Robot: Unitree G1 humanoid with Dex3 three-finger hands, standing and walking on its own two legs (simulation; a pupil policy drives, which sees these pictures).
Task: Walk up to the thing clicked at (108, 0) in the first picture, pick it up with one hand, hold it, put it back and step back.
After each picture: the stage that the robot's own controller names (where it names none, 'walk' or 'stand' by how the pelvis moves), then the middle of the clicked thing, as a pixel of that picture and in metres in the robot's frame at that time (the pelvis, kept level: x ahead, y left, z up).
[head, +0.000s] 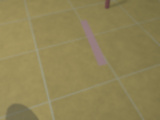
stand; out of the picture +2.18 -0.35 -0.66
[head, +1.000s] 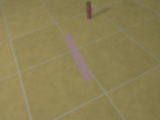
walk; (88, 10) +2.06 +0.07 -0.63
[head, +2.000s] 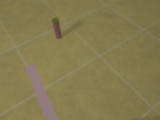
walk; (57, 29) +1.39 +0.38 -0.65
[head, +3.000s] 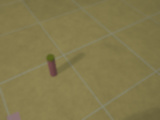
walk; (52, 66) +0.90 +0.30 -0.63
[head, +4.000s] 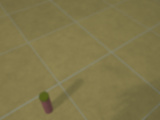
walk; (46, 103) +0.55 +0.28 -0.64
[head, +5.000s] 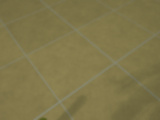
stand; out of the picture +0.36 +0.29 -0.64
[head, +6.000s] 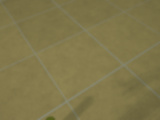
stand; out of the picture +0.37 +0.24 -0.65
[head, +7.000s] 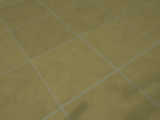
stand; out of the picture +0.36 +0.28 -0.66
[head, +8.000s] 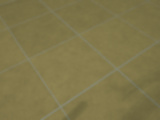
stand; out of the picture +0.35 +0.28 -0.66
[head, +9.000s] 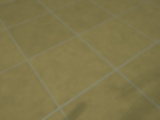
go down; out of the picture +0.34 +0.28 -0.66
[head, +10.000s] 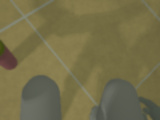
go down; (2, 56) +0.41 +0.33 -0.27
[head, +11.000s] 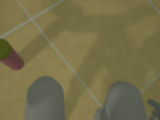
approach; (9, 57) +0.40 +0.33 -0.27
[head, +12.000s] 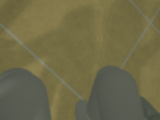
close in; out of the picture +0.38 +0.37 -0.16
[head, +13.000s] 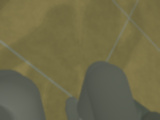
close; out of the picture +0.37 +0.37 -0.15
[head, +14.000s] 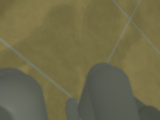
lift; out of the picture +0.35 +0.37 -0.15
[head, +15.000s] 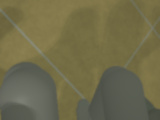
lift; out of the picture +0.24 +0.42 -0.15
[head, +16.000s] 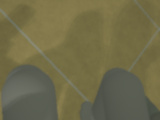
lift; out of the picture +0.25 +0.42 -0.13
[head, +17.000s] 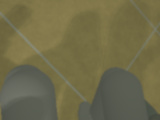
lift; out of the picture +0.27 +0.42 -0.13
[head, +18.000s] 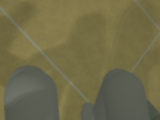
lift; out of the picture +0.27 +0.43 -0.12
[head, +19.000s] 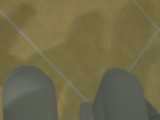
lift; out of the picture +0.28 +0.41 -0.13
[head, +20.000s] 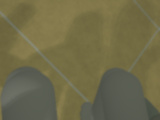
lift; out of the picture +0.28 +0.41 -0.13
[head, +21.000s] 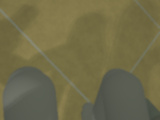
lift; out of the picture +0.27 +0.41 -0.13
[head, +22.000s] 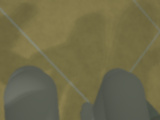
lift; out of the picture +0.29 +0.42 -0.13
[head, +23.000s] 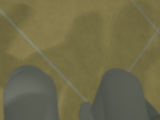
lift; out of the picture +0.28 +0.42 -0.14
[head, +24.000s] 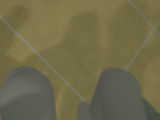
lift; out of the picture +0.29 +0.40 -0.14
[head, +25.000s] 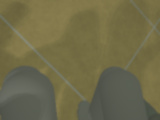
lift; out of the picture +0.30 +0.41 -0.15
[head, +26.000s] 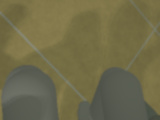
lift; out of the picture +0.28 +0.42 -0.15
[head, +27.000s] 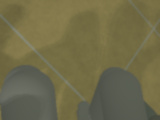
lift; out of the picture +0.29 +0.42 -0.15
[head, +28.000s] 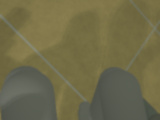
lift; out of the picture +0.28 +0.40 -0.16
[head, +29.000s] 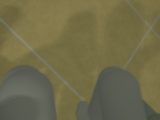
lift; out of the picture +0.29 +0.42 -0.15
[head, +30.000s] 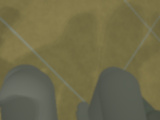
lift; out of the picture +0.28 +0.43 -0.15
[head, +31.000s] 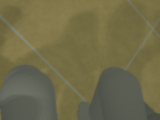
lift; out of the picture +0.28 +0.43 -0.15
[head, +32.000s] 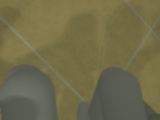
lift; out of the picture +0.27 +0.43 -0.15
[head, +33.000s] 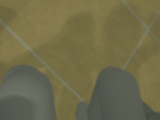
lift; out of the picture +0.27 +0.44 -0.15
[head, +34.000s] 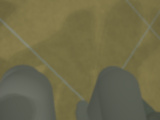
lift; out of the picture +0.28 +0.44 -0.15
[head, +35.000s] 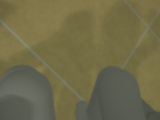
lift; out of the picture +0.28 +0.44 -0.15
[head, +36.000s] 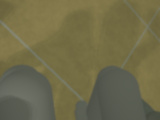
lift; out of the picture +0.28 +0.44 -0.14
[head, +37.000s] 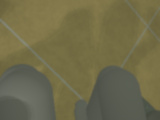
lift; out of the picture +0.28 +0.45 -0.15
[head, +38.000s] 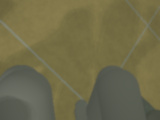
lift; out of the picture +0.28 +0.44 -0.15
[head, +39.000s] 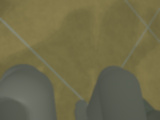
lift; out of the picture +0.28 +0.45 -0.14
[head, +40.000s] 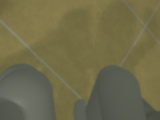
lift; out of the picture +0.28 +0.45 -0.14
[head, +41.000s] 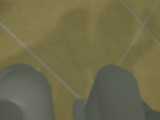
lift; out of the picture +0.27 +0.45 -0.14
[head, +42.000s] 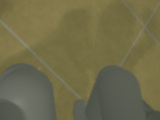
stand; out of the picture +0.27 +0.45 -0.14
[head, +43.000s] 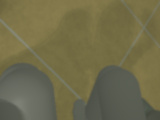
stand; out of the picture +0.27 +0.45 -0.14
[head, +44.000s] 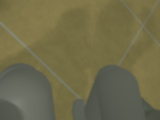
lift; out of the picture +0.27 +0.45 -0.14
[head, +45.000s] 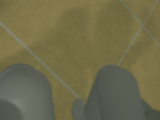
lift; out of the picture +0.27 +0.45 -0.14
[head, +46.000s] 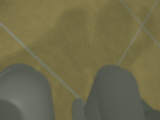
lift; out of the picture +0.27 +0.45 -0.14
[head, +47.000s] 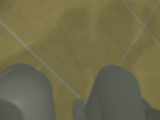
lift; out of the picture +0.27 +0.45 -0.14
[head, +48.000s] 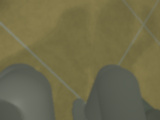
lift; out of the picture +0.27 +0.45 -0.14
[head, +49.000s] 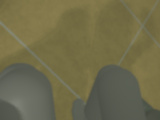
lift; out of the picture +0.27 +0.45 -0.14
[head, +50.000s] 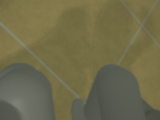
lift; out of the picture +0.27 +0.46 -0.14
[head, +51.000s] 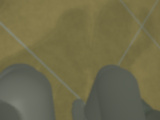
lift; out of the picture +0.27 +0.45 -0.14
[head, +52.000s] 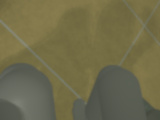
lift; out of the picture +0.27 +0.45 -0.14
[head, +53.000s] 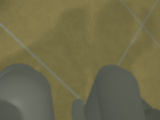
lift; out of the picture +0.28 +0.45 -0.14
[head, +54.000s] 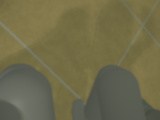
lift; out of the picture +0.27 +0.46 -0.14
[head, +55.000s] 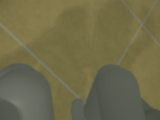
lift; out of the picture +0.28 +0.46 -0.14
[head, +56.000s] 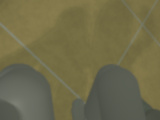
lift; out of the picture +0.27 +0.45 -0.14
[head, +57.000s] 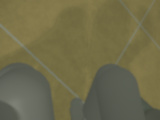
lift; out of the picture +0.27 +0.46 -0.14
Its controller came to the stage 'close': yes
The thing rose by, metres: 0.04
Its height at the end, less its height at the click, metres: +0.00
